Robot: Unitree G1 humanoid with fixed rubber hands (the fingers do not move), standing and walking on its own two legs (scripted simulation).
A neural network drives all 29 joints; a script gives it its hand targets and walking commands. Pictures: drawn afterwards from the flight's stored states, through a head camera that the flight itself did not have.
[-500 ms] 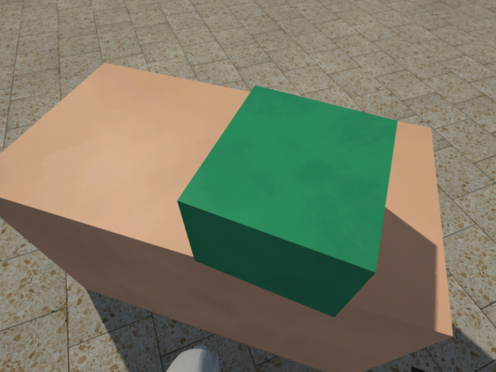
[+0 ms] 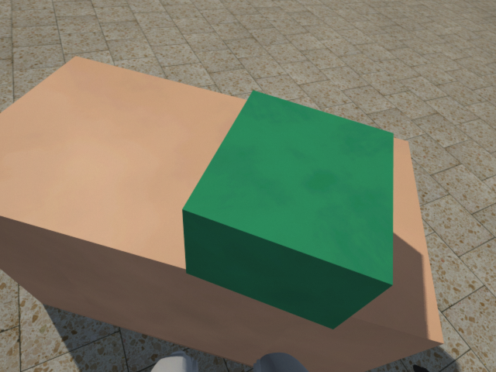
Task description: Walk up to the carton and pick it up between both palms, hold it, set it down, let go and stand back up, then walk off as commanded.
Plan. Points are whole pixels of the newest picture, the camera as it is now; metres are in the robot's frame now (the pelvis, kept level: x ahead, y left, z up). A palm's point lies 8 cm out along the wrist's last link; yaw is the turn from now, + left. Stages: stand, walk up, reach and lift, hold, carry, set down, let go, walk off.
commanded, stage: walk up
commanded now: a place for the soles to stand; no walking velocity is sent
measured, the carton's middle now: (290, 202) +0.40 -0.07 +0.04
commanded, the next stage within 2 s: none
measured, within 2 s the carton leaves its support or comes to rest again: neither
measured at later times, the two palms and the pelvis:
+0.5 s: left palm out of the picture +0.01 +0.27 -0.09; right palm out of the picture -0.01 -0.34 -0.13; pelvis -0.07 -0.04 +0.00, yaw -5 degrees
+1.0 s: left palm out of the picture +0.03 +0.29 -0.14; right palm out of the picture +0.01 -0.33 -0.07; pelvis -0.05 -0.01 +0.00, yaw -5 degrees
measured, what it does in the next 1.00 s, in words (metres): steps on the spot: right foot, then left foot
